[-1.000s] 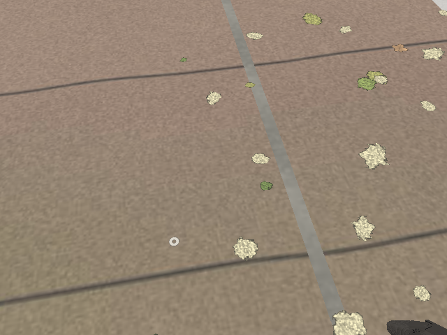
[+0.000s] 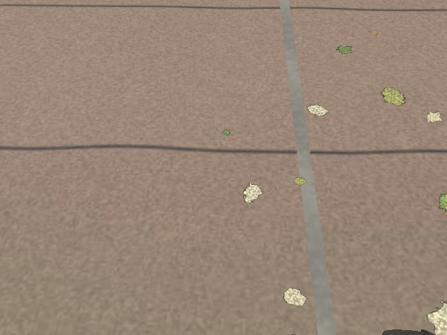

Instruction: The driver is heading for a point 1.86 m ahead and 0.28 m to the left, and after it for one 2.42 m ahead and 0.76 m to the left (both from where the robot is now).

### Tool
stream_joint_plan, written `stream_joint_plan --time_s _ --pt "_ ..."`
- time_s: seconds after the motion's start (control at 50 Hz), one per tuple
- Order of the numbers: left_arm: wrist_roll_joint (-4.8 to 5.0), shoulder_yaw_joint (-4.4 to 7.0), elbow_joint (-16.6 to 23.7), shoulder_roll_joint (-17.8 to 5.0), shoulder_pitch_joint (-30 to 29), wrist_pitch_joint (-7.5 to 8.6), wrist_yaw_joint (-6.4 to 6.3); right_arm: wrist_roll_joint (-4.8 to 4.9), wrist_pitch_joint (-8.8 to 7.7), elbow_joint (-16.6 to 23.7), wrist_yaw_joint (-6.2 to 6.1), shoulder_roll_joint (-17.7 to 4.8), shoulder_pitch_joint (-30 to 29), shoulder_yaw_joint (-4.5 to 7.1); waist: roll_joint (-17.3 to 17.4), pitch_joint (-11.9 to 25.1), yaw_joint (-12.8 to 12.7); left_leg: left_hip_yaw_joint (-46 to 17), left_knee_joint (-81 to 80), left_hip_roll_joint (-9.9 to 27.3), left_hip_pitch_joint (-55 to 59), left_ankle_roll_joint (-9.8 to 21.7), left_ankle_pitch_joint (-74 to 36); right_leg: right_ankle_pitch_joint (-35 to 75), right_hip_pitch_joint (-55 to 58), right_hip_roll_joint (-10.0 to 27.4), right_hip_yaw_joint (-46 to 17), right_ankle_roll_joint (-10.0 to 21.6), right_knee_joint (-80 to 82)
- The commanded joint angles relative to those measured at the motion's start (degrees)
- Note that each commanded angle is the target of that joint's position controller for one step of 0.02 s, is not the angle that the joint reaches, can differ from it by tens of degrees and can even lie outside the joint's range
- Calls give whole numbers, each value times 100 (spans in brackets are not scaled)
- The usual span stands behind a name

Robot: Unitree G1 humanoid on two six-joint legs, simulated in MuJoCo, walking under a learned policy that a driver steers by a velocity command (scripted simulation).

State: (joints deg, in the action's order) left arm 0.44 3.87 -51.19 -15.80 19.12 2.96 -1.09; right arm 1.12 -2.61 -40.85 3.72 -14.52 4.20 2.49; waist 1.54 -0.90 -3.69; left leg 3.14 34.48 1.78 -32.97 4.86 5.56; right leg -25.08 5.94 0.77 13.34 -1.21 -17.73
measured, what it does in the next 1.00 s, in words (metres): walks ahead, turning left: left foot, then right foot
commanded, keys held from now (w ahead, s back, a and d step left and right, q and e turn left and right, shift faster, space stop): w+q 0.36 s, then w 0.64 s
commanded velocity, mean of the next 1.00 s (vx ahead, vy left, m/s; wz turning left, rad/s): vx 0.50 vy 0.00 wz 0.33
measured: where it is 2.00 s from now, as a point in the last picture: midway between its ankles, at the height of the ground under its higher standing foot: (186, 173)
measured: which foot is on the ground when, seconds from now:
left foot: up 0.00-0.00, down 0.02-0.50, up 0.52-0.98, down 1.00-1.00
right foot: down 0.00-0.04, up 0.06-0.46, down 0.48-1.00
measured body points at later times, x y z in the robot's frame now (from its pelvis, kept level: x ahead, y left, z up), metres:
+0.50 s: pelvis +0.30 +0.00 +0.00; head +0.32 +0.01 +0.45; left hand +0.45 +0.30 -0.07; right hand +0.42 -0.27 -0.11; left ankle +0.14 +0.09 -0.72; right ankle +0.44 -0.08 -0.72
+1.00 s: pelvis +0.54 +0.10 +0.01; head +0.57 +0.11 +0.45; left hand +0.42 +0.36 -0.12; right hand +0.85 -0.03 -0.05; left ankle +0.62 +0.24 -0.72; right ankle +0.44 -0.08 -0.72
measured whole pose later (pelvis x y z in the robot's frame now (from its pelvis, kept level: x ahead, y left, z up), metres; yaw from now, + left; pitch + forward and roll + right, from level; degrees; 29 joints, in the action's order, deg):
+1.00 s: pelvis +0.54 +0.10 +0.01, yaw +18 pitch +3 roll -2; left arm 1.4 3.3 -50.7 -17.1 23.9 3.0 0.2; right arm 0.8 -4.6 -35.4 2.0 -14.6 2.1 2.0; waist 1.1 -0.3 -5.9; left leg 0.6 28.0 1.3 -27.4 3.3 3.5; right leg -23.7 1.1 0.1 0.6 -0.6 -20.7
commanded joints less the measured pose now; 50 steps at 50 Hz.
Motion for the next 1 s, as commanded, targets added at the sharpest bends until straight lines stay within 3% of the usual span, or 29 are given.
stream_joint_plan --time_s 0.02,0.04,0.06,0.08,0.1,0.12,0.14,0.16,0.22,0.32,0.36,0.42,0.46,0.48,0.5,0.52,0.54,0.56,0.58,0.6,0.62,0.66,0.76,0.82,0.9,0.94,0.96,0.98,1.0 --pt "18 241 397 -1162 -225 -49 -130 23 -25 87 -79 -1215 1590 532 -491 965 1201 16 -386 -451 2605 539 53 6244 -919 1191 -120 406 -2922" --pt "-175 31 651 -502 243 84 -61 12 11 9 -203 -1890 2042 698 856 1614 946 -2496 -352 1032 4894 1369 -34 2226 -3338 460 -189 67 -5081" --pt "-114 -78 783 -389 158 347 52 14 -43 155 -187 -1819 2051 620 1012 2452 871 -5162 -1395 1873 5849 2153 596 -930 -4703 -418 -1463 -32 -6277" --pt "131 50 930 -826 -556 507 142 -44 -70 133 -184 -1396 2021 501 486 1951 1144 -4416 -1599 1650 5599 1759 639 -547 -5318 -36 -1959 107 -6411" --pt "182 21 1043 -787 -828 581 156 -27 -100 146 -198 -1189 1719 449 238 1238 991 -3576 -1621 1416 4766 1520 358 -45 -5397 209 -1863 208 -6001" --pt "62 29 998 -741 -849 585 114 -14 -102 229 -207 -1028 1307 396 -162 764 700 -2964 -1692 1164 3813 1335 -118 282 -5080 430 -1811 188 -5455" --pt "-44 88 969 -818 -787 525 81 -57 -101 336 -223 -858 1000 338 -108 518 477 -2559 -1824 984 3076 1252 -616 482 -4635 575 -1797 134 -5054" --pt "-77 108 973 -807 -683 437 85 -104 -95 427 -240 -809 853 316 4 439 314 -2414 -1975 861 2609 1249 -798 595 -4299 621 -1804 75 -4879" --pt "-136 69 1072 -583 -716 277 59 -69 -127 448 -322 -999 891 377 75 318 215 -1963 -2162 671 1910 1275 -1300 1023 -4082 558 -1635 -193 -4088" --pt "-91 -52 1368 -357 -1807 316 117 4 -54 343 -442 -1131 1295 431 302 171 654 -1616 -2013 274 1612 842 -489 2843 -3585 127 -1546 -304 -1888" --pt "-19 -30 1468 -456 -2057 354 167 28 -23 270 -448 -1151 1502 440 373 161 757 -1890 -1872 394 1782 783 -160 2971 -3436 14 -1622 -275 -1514" --pt "-7 40 1475 -665 -1977 433 256 12 -8 184 -465 -1012 1646 399 492 192 709 -2301 -1437 700 2373 676 97 2667 -3334 60 -1735 -66 -1159" --pt "-26 101 1385 -736 -1568 481 266 -19 13 174 -459 -962 1573 384 623 216 452 -2393 -1048 704 2514 535 -230 2307 -2832 16 -1572 169 -931" --pt "-81 179 1268 -876 -1093 505 239 -44 9 197 -446 -805 1576 327 571 485 228 -2236 -474 437 2451 388 -717 2232 -2088 44 -1545 351 -838" --pt "-165 253 1196 -1156 -312 528 206 -108 -8 293 -432 -543 1595 213 70 1195 -105 -1832 985 94 1913 169 -217 2216 -800 852 -2357 718 -944" --pt "-193 414 922 -1694 361 451 227 51 -79 351 -434 -219 2461 117 -1833 1884 143 -1092 3007 -752 -107 -283 1881 971 1083 2002 -4944 1733 -444" --pt "-2 310 884 -1218 481 430 279 88 -113 263 -447 -664 2356 166 -1641 1658 -34 -1376 3813 -570 -1034 -337 2748 -490 1160 2191 -5972 1794 85" --pt "20 209 940 -891 202 401 265 98 -115 341 -439 -985 1698 252 -1004 880 -160 -1409 4067 -334 -1334 -314 2275 -607 543 1981 -5215 1542 159" --pt "-54 153 1005 -786 -97 355 252 25 -113 448 -449 -953 1254 234 -573 531 -87 -1153 3951 -109 -1216 -310 1867 -48 -96 1730 -4480 1380 179" --pt "-87 106 986 -669 -303 325 249 -61 -137 537 -433 -880 991 233 -480 193 21 -1050 3586 60 -1141 -313 1575 577 -660 1513 -3994 1379 299" --pt "-125 58 984 -571 -410 333 235 -78 -141 549 -411 -811 1009 245 -643 150 181 -1005 3291 246 -845 -312 1350 1071 -1002 1338 -3638 1324 399" --pt "-83 37 929 -521 -404 347 228 -42 -120 503 -378 -625 1157 214 -806 203 301 -843 2884 331 -538 -361 1245 1650 -1252 1159 -3203 1357 580" --pt "6 125 725 -876 -181 302 157 -82 -146 688 -348 -339 432 79 -598 70 140 -583 1266 410 -533 -518 207 2484 -1338 1111 -2427 1403 882" --pt "58 128 593 -953 28 248 151 -39 -184 761 -290 -311 -53 54 -600 -31 -41 -431 352 265 -175 -547 -526 2574 -1349 995 -2048 1271 859" --pt "103 136 393 -1022 360 147 153 19 -228 943 -191 -388 -561 75 -624 -189 -168 -370 -227 125 -54 -418 -494 2625 -918 1240 -2098 1181 648" --pt "115 168 338 -1114 350 83 128 15 -255 976 -151 -493 -521 114 -681 -179 -36 -341 -458 60 158 -259 -159 2991 -657 1374 -2130 1086 410" --pt "119 182 336 -1171 261 53 113 -5 -265 911 -152 -587 -252 163 -698 -42 171 -239 -620 -49 611 -158 -88 3617 -625 1339 -2042 1007 92" --pt "129 165 341 -1139 198 34 97 -46 -261 729 -181 -754 335 263 -623 313 498 -99 -801 -196 1503 -17 -142 4445 -724 1132 -1812 885 -594" --pt "67 87 396 -953 175 42 84 -83 -247 500 -236 -1047 1229 396 -464 945 894 -362 -663 77 2898 204 -277 4340 -1306 852 -1556 693 -1746"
